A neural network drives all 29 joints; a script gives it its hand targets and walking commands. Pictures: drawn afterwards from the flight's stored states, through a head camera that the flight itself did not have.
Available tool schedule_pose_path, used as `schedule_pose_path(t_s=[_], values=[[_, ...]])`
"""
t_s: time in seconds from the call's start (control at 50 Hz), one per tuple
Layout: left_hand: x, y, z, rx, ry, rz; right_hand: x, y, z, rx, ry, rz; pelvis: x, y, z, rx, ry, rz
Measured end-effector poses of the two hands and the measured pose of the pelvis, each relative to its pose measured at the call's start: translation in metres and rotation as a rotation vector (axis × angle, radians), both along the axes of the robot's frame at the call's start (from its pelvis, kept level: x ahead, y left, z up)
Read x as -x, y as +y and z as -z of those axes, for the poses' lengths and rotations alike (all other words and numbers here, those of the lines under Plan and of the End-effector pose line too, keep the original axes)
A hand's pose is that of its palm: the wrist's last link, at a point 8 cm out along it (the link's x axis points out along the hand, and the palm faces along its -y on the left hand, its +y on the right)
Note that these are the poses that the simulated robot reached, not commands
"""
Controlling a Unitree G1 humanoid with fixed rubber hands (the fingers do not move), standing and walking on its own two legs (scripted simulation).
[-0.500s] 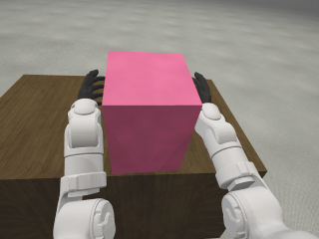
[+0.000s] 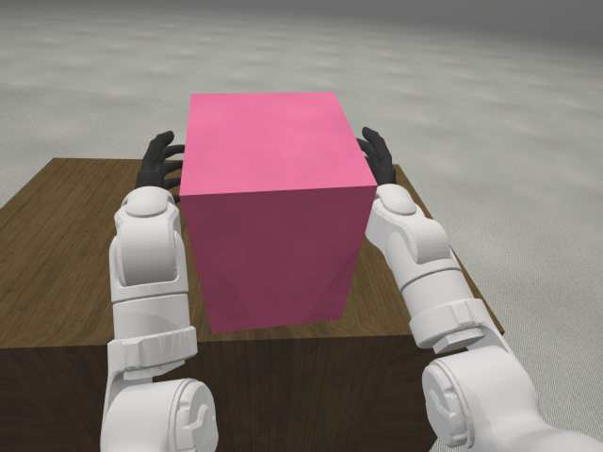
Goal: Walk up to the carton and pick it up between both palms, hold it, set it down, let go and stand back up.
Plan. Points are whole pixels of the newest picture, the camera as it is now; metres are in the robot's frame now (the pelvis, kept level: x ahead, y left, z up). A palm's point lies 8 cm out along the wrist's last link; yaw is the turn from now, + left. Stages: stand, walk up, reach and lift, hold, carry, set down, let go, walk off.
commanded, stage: hold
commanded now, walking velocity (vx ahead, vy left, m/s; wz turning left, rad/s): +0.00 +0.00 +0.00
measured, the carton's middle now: (272, 215) +0.37 +0.01 +0.20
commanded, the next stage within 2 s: none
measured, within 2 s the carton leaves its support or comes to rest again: neither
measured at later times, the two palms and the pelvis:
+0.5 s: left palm (157, 188) +0.36 +0.15 +0.25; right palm (381, 180) +0.37 -0.13 +0.25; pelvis +0.00 +0.00 +0.00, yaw +0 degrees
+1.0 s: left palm (157, 189) +0.36 +0.15 +0.25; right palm (381, 182) +0.37 -0.13 +0.25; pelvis +0.00 +0.00 +0.00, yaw +0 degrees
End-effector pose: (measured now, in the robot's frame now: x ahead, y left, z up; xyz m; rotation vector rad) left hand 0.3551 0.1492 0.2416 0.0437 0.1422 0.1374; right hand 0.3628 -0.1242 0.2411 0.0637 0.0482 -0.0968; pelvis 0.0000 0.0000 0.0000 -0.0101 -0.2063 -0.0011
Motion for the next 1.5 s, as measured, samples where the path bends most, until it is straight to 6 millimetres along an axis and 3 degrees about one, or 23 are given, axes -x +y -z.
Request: schedule_pose_path(t_s=[0.26,1.5], values=[[-0.0053,-0.0031,-0.0103,-0.005,0.015,0.009,-0.0035,-0.0033,-0.0089,-0.006,0.015,0.007,0.0045,-0.0037,-0.0006,-0.003,0.030,0.000],[-0.0045,-0.0018,-0.0069,-0.001,0.007,0.015,-0.0035,-0.0021,-0.0086,-0.010,0.009,0.008,-0.0025,-0.0037,-0.0004,-0.003,0.019,-0.005]])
